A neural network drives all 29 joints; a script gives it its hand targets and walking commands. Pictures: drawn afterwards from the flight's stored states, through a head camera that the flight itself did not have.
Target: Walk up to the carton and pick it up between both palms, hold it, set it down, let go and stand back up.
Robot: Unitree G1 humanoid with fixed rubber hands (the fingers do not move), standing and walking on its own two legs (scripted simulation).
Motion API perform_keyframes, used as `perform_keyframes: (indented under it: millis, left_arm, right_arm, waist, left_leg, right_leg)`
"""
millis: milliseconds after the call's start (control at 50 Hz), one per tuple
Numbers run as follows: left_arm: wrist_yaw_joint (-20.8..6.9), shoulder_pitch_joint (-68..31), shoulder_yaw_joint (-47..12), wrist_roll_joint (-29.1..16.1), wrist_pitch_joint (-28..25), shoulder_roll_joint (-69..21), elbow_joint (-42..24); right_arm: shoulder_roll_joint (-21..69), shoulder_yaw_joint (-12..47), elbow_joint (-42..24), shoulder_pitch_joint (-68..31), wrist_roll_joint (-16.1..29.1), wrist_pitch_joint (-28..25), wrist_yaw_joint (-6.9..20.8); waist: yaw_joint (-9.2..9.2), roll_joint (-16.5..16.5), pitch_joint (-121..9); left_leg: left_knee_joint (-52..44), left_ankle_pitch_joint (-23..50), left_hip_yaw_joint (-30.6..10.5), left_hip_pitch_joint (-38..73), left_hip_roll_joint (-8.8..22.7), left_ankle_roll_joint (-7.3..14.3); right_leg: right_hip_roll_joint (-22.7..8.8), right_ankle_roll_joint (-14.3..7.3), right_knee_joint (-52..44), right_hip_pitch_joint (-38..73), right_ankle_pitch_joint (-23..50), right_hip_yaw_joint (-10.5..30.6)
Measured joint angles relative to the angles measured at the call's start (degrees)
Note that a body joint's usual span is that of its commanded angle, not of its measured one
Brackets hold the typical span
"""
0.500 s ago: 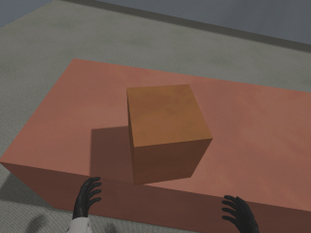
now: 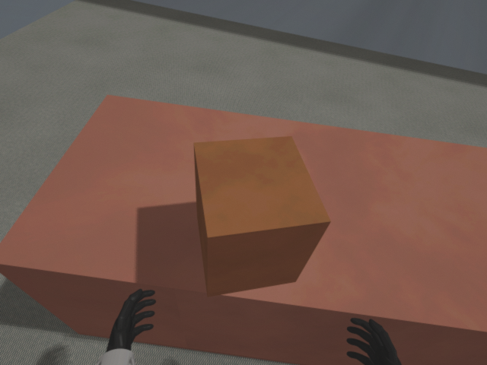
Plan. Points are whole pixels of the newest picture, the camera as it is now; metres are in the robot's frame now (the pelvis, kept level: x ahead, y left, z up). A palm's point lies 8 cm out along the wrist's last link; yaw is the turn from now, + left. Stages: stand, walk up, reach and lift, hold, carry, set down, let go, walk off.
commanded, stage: set down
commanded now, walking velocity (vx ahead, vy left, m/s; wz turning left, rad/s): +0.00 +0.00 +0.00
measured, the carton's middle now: (248, 217) +0.42 +0.04 -0.05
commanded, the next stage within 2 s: let go in 0.82 s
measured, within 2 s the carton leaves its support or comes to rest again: neither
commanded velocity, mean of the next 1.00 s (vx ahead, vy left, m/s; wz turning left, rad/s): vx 0.00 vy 0.00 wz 0.00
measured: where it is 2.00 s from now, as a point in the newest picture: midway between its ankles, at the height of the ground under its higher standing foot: outside the picture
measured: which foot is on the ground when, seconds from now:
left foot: down 0.00-1.00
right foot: down 0.00-1.00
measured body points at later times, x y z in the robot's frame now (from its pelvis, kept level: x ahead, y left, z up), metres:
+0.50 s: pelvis +0.00 +0.00 +0.00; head +0.01 +0.03 +0.45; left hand +0.16 +0.23 -0.09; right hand +0.18 -0.21 -0.09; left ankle +0.02 +0.15 -0.74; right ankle -0.01 -0.08 -0.74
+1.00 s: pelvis +0.00 +0.00 +0.00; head +0.02 +0.03 +0.45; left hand +0.15 +0.24 -0.10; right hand +0.18 -0.20 -0.09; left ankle +0.02 +0.15 -0.74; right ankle -0.01 -0.08 -0.74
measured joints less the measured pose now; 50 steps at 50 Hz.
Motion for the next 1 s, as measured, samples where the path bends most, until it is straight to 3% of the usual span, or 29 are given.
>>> perform_keyframes:
  millis: [560, 1000]
  left_arm:
    - [-5.1, 0.1, 0.0, -0.5, 9.1, 4.8, 0.3]
    - [-6.3, 0.0, 0.3, -0.1, 12.8, 6.7, -0.6]
  right_arm:
    - [3.6, 0.0, -2.1, 0.6, -4.6, 7.2, -5.5]
    - [4.4, 0.0, -3.0, -0.6, -6.7, 9.6, -7.1]
  waist:
    - [-0.81, 0.0, 1.0]
    - [-1.07, 0.0, 2.4]
  left_leg:
    - [0.0, -0.2, 0.0, 2.3, 0.0, 0.0]
    - [0.0, -0.5, 0.0, 2.9, 0.0, 0.0]
  right_leg:
    - [0.0, 0.1, -0.1, 2.4, -0.1, 0.0]
    - [0.0, 0.1, -0.1, 3.0, -0.5, 0.0]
